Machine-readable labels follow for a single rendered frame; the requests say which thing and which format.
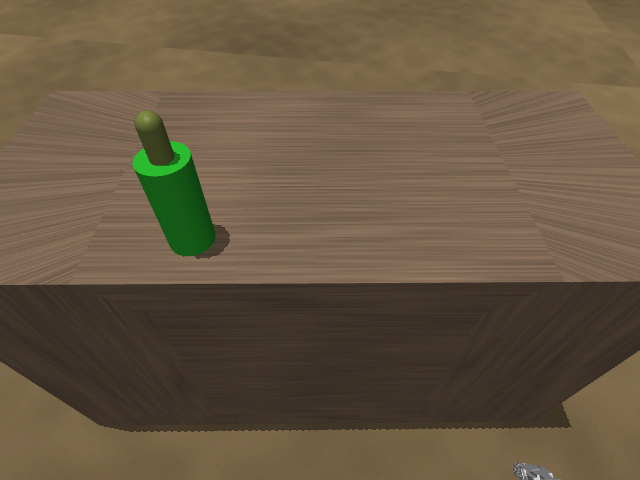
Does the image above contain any bottle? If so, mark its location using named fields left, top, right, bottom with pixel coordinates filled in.
left=132, top=111, right=216, bottom=256

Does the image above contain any right robot hand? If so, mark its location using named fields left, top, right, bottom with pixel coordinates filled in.
left=513, top=463, right=561, bottom=480

